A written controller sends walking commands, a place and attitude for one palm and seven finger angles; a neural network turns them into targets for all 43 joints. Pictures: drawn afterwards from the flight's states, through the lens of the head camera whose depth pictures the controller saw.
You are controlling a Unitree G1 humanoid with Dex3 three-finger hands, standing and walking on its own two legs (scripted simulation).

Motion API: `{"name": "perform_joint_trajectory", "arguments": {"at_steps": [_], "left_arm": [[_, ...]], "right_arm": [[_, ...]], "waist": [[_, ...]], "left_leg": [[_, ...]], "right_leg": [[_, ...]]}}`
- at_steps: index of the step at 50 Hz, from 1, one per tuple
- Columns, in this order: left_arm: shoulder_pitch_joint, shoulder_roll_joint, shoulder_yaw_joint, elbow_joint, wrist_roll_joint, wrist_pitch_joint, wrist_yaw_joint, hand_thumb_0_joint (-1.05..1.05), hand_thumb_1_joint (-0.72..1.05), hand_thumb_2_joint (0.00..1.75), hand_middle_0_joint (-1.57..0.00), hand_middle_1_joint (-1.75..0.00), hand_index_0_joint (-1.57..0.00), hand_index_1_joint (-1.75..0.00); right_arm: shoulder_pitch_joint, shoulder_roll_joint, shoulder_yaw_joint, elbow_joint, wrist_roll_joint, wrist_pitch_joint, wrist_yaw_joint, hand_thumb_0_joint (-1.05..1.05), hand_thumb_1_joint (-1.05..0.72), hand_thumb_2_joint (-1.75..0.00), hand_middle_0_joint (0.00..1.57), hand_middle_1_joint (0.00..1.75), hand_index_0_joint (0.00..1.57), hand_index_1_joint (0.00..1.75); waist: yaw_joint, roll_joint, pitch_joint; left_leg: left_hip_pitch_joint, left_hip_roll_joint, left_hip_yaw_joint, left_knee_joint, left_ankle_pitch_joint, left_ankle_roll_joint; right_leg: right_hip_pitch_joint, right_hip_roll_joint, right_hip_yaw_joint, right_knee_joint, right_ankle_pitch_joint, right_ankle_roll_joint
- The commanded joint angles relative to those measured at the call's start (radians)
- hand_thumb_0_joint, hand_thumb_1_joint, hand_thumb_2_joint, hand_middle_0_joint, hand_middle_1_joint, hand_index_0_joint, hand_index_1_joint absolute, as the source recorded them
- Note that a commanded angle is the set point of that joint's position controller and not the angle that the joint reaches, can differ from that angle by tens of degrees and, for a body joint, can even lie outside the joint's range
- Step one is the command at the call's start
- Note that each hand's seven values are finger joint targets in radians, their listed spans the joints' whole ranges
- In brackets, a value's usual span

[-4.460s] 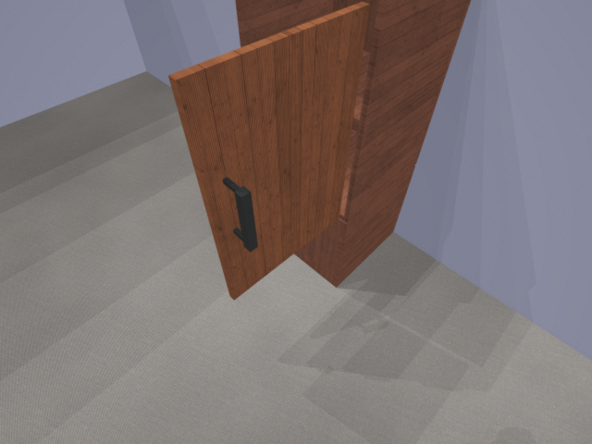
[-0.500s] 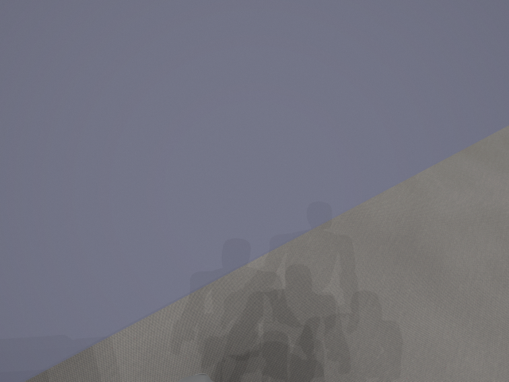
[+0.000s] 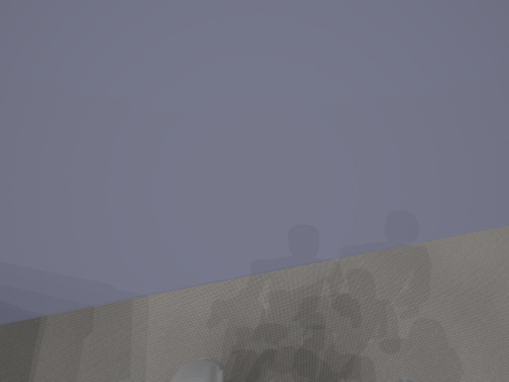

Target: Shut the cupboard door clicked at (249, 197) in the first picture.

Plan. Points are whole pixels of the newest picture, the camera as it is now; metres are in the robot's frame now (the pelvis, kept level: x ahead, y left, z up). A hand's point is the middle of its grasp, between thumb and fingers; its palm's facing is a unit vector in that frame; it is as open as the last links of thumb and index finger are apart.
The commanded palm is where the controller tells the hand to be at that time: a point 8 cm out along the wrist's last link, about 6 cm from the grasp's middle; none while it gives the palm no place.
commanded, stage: turn to face it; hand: left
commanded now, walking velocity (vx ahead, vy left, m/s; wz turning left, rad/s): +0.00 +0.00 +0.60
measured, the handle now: out of the picture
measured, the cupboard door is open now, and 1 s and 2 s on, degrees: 88 88 88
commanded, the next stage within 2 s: none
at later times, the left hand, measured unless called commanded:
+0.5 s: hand out of the picture +0.07 +0.19 -0.16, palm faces +0.30 -0.90 -0.31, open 7.4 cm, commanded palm none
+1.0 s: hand out of the picture -0.01 +0.17 -0.17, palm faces +0.61 -0.75 -0.25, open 7.4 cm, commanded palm none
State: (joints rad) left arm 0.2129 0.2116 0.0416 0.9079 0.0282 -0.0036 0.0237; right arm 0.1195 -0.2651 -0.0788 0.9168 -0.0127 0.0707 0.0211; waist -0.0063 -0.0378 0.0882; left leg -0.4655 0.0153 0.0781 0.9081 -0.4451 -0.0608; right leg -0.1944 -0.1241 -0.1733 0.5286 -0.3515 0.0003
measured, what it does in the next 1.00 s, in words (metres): steps on the spot, turning left: left foot, then right foot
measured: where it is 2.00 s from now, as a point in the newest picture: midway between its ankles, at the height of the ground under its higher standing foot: outside the picture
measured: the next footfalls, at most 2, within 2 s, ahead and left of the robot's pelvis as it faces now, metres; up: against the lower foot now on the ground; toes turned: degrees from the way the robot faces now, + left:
left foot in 0.12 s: +0.05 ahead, +0.12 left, +0.00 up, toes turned +11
right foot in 0.44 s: +0.12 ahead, -0.16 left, +0.00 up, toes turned +14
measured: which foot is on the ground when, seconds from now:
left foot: up 0.00-0.10, down 0.12-0.44, up 0.46-0.78, down 0.80-1.00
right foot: down 0.00-0.12, up 0.14-0.42, down 0.44-0.80, up 0.82-1.00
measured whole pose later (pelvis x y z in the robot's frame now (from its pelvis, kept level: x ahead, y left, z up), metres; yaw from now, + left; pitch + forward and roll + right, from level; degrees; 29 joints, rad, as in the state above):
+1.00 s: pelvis +0.06 -0.06 +0.00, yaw +37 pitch +1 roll -1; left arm 0.16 0.27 0.07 0.90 0.01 0.06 0.01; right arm 0.14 -0.22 -0.05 0.90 -0.02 0.04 0.00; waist 0.01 -0.03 0.10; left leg -0.29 0.00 -0.02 0.53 -0.26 0.02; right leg -0.48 -0.08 -0.03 1.01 -0.44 0.08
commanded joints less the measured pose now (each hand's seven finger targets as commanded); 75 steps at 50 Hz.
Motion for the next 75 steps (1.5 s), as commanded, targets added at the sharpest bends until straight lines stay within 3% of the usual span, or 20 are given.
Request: {"name": "perform_joint_trajectory", "arguments": {"at_steps": [1,4,6,7,12,20,22,26,34,38,40,46,54,55,57,62,70,71,73,75], "left_arm": [[0.084,0.222,0.057,-0.044,0.0,-0.017,0.008,0.0,0.9,0.9,-0.2,-0.3,-0.2,-0.3],[0.033,0.231,0.06,-0.065,-0.016,-0.016,0.0,0.0,0.9,0.9,-0.2,-0.3,-0.2,-0.3],[-0.029,0.133,0.034,-0.143,-0.02,-0.001,-0.006,0.0,0.9,0.9,-0.2,-0.3,-0.2,-0.3],[-0.097,0.153,0.032,-0.161,-0.014,0.017,0.003,0.0,0.9,0.9,-0.2,-0.3,-0.2,-0.3],[-0.035,0.123,0.047,-0.093,-0.01,0.038,-0.018,0.0,0.9,0.9,-0.2,-0.3,-0.2,-0.3],[0.052,0.125,0.052,-0.089,-0.015,0.013,-0.014,0.0,0.9,0.9,-0.2,-0.3,-0.2,-0.3],[0.099,0.285,0.08,-0.095,0.008,-0.007,0.003,0.0,0.9,0.9,-0.2,-0.3,-0.2,-0.3],[-0.038,0.166,0.04,-0.121,-0.007,-0.005,0.011,0.0,0.9,0.9,-0.2,-0.3,-0.2,-0.3],[0.067,0.213,0.061,-0.076,0.001,-0.01,0.012,0.0,0.9,0.9,-0.2,-0.3,-0.2,-0.3],[0.028,0.212,0.068,-0.075,-0.015,-0.003,0.001,0.0,0.9,0.9,-0.2,-0.3,-0.2,-0.3],[-0.048,0.109,0.037,-0.152,-0.019,0.012,-0.007,0.0,0.9,0.9,-0.2,-0.3,-0.2,-0.3],[-0.058,0.116,0.047,-0.089,-0.013,0.037,-0.015,0.0,0.9,0.9,-0.2,-0.3,-0.2,-0.3],[0.01,0.116,0.046,-0.088,-0.017,0.02,-0.014,0.0,0.9,0.9,-0.2,-0.3,-0.2,-0.3],[0.058,0.141,0.055,-0.083,-0.016,0.01,-0.009,0.0,0.9,0.9,-0.2,-0.3,-0.2,-0.3],[0.086,0.285,0.078,-0.09,0.006,-0.004,0.006,0.0,0.9,0.9,-0.2,-0.3,-0.2,-0.3],[-0.045,0.165,0.042,-0.12,-0.003,-0.004,0.012,0.0,0.9,0.9,-0.2,-0.3,-0.2,-0.3],[0.029,0.226,0.071,-0.076,-0.007,-0.001,0.003,0.0,0.9,0.9,-0.2,-0.3,-0.2,-0.3],[0.013,0.216,0.07,-0.085,-0.016,0.003,-0.002,0.0,0.9,0.9,-0.2,-0.3,-0.2,-0.3],[-0.053,0.113,0.038,-0.156,-0.018,0.017,-0.008,0.0,0.9,0.9,-0.2,-0.3,-0.2,-0.3],[-0.136,0.117,0.046,-0.14,-0.014,0.032,0.0,0.0,0.9,0.9,-0.2,-0.3,-0.2,-0.3]], "right_arm": [[-0.074,-0.02,0.013,-0.109,0.002,-0.032,0.011,0.0,-0.9,-0.9,0.2,0.3,0.2,0.3],[0.074,-0.096,-0.007,-0.079,-0.01,-0.042,0.004,0.0,-0.9,-0.9,0.2,0.3,0.2,0.3],[0.213,-0.284,-0.052,-0.055,-0.008,-0.044,-0.005,0.0,-0.9,-0.9,0.2,0.3,0.2,0.3],[0.222,-0.276,-0.051,-0.049,-0.004,-0.043,-0.017,0.0,-0.9,-0.9,0.2,0.3,0.2,0.3],[0.008,-0.186,-0.026,-0.099,-0.012,-0.049,-0.03,0.0,-0.9,-0.9,0.2,0.3,0.2,0.3],[-0.025,-0.178,-0.047,-0.109,-0.008,-0.031,-0.022,0.0,-0.9,-0.9,0.2,0.3,0.2,0.3],[-0.017,-0.058,-0.03,-0.149,0.005,-0.033,-0.01,0.0,-0.9,-0.9,0.2,0.3,0.2,0.3],[-0.005,-0.067,-0.03,-0.098,-0.005,-0.011,0.003,0.0,-0.9,-0.9,0.2,0.3,0.2,0.3],[-0.066,-0.01,0.005,-0.104,0.006,-0.023,0.013,0.0,-0.9,-0.9,0.2,0.3,0.2,0.3],[0.063,-0.073,-0.009,-0.077,-0.002,-0.038,0.007,0.0,-0.9,-0.9,0.2,0.3,0.2,0.3],[0.195,-0.261,-0.056,-0.056,-0.012,-0.04,-0.007,0.0,-0.9,-0.9,0.2,0.3,0.2,0.3],[0.04,-0.166,-0.027,-0.079,-0.012,-0.051,-0.034,0.0,-0.9,-0.9,0.2,0.3,0.2,0.3],[-0.009,-0.177,-0.046,-0.093,-0.011,-0.031,-0.025,0.0,-0.9,-0.9,0.2,0.3,0.2,0.3],[-0.02,-0.156,-0.044,-0.102,-0.005,-0.03,-0.022,0.0,-0.9,-0.9,0.2,0.3,0.2,0.3],[-0.016,-0.062,-0.031,-0.142,0.005,-0.033,-0.01,0.0,-0.9,-0.9,0.2,0.3,0.2,0.3],[-0.002,-0.048,-0.022,-0.091,0.002,-0.008,0.008,0.0,-0.9,-0.9,0.2,0.3,0.2,0.3],[0.007,-0.04,-0.002,-0.089,0.002,-0.033,0.01,0.0,-0.9,-0.9,0.2,0.3,0.2,0.3],[0.073,-0.08,-0.014,-0.074,-0.002,-0.039,0.01,0.0,-0.9,-0.9,0.2,0.3,0.2,0.3],[0.204,-0.264,-0.058,-0.054,-0.012,-0.041,-0.006,0.0,-0.9,-0.9,0.2,0.3,0.2,0.3],[0.183,-0.224,-0.05,-0.048,-0.014,-0.045,-0.031,0.0,-0.9,-0.9,0.2,0.3,0.2,0.3]], "waist": [[0.042,-0.172,-0.144],[-0.051,-0.082,-0.228],[-0.111,0.325,-0.282],[-0.116,0.173,-0.248],[-0.002,0.203,-0.129],[0.045,0.172,-0.144],[0.075,-0.29,-0.151],[-0.005,-0.21,-0.099],[0.053,-0.159,-0.157],[-0.026,-0.068,-0.207],[-0.101,0.367,-0.218],[-0.009,0.195,-0.126],[0.025,0.215,-0.121],[0.051,0.154,-0.137],[0.077,-0.28,-0.146],[-0.006,-0.192,-0.106],[0.007,-0.134,-0.158],[-0.033,-0.048,-0.192],[-0.104,0.355,-0.225],[-0.09,0.251,-0.181]], "left_leg": [[0.016,-0.026,0.071,-0.205,0.045,0.017],[0.352,-0.003,0.058,-0.448,0.362,0.06],[0.578,0.444,-0.476,-0.482,1.033,0.334],[0.533,0.447,-0.472,-0.47,0.946,0.35],[0.239,0.214,-0.277,-0.557,0.444,0.209],[0.06,0.129,-0.331,-0.436,0.312,0.151],[-0.174,-0.097,-0.083,-0.018,-0.137,0.012],[-0.131,0.021,-0.109,0.351,-0.018,0.001],[0.007,-0.001,0.026,-0.143,-0.018,0.003],[0.316,0.006,0.023,-0.469,0.281,0.043],[0.523,0.435,-0.504,-0.531,0.907,0.307],[0.304,0.228,-0.293,-0.551,0.573,0.22],[0.126,0.154,-0.354,-0.481,0.405,0.176],[0.061,0.112,-0.339,-0.416,0.331,0.14],[-0.146,-0.091,-0.103,0.036,-0.181,0.019],[-0.086,0.018,-0.075,0.238,-0.02,-0.004],[0.175,-0.019,0.04,-0.355,0.142,0.021],[0.325,0.006,0.005,-0.464,0.293,0.042],[0.51,0.425,-0.518,-0.528,0.869,0.296],[0.392,0.348,-0.475,-0.548,0.627,0.281]], "right_leg": [[0.226,-0.217,0.074,-0.002,0.973,-0.084],[0.056,-0.197,0.003,0.247,0.823,-0.01],[-0.39,0.017,0.062,0.658,-0.326,0.082],[-0.44,0.001,0.16,0.705,-0.3,0.081],[-0.308,0.031,0.163,0.561,-0.082,0.08],[0.053,0.112,0.103,-0.014,0.082,0.065],[0.185,-0.322,0.545,-0.276,0.18,-0.089],[0.015,-0.215,0.263,-0.176,0.457,-0.122],[0.207,-0.236,0.12,-0.068,0.758,-0.117],[0.049,-0.208,0.021,0.148,0.627,-0.02],[-0.406,0.004,0.036,0.548,-0.341,0.09],[-0.345,0.022,0.165,0.56,-0.078,0.083],[-0.013,0.118,0.101,0.064,0.034,0.065],[0.094,0.085,0.124,-0.084,0.107,0.059],[0.168,-0.364,0.533,-0.281,0.229,-0.117],[0.054,-0.2,0.175,-0.163,0.527,-0.113],[0.104,-0.216,0.06,0.034,0.616,-0.053],[0.005,-0.202,0.02,0.152,0.52,-0.009],[-0.403,0.004,0.055,0.55,-0.348,0.09],[-0.437,0.0,0.176,0.672,-0.226,0.077]]}}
